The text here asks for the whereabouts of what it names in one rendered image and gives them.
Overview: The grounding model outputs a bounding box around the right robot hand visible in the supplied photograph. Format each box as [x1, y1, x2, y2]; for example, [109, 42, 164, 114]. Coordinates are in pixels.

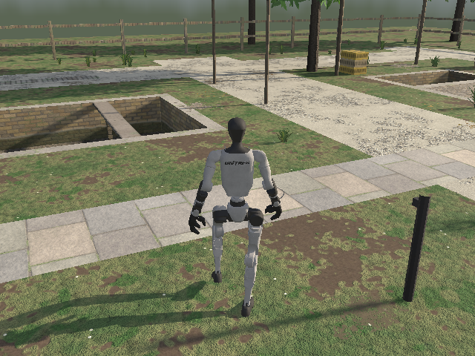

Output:
[265, 204, 282, 220]

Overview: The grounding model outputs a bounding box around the left robot hand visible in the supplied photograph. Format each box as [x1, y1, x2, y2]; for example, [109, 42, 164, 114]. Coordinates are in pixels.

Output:
[189, 214, 206, 234]

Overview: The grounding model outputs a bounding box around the robot thigh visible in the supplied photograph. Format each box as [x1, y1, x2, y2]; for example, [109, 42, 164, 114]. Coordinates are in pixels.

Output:
[244, 208, 263, 268]
[212, 205, 228, 238]

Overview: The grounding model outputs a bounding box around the robot right thigh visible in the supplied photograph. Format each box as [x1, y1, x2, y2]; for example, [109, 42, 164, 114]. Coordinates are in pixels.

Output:
[244, 208, 263, 268]

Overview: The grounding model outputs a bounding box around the right robot upper arm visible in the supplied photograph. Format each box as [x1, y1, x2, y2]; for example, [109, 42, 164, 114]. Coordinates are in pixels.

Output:
[252, 150, 274, 190]

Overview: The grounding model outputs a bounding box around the left robot upper arm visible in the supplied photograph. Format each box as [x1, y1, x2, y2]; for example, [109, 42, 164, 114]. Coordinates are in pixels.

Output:
[200, 150, 222, 192]

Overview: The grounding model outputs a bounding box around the left robot forearm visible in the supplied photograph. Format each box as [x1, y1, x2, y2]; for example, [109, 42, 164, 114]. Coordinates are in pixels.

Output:
[191, 180, 208, 217]

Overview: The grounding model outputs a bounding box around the right robot forearm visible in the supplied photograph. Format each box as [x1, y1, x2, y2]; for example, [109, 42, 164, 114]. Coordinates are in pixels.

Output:
[266, 178, 281, 207]

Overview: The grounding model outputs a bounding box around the robot left thigh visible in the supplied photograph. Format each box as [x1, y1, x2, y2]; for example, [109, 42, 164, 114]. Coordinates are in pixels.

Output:
[212, 205, 228, 238]

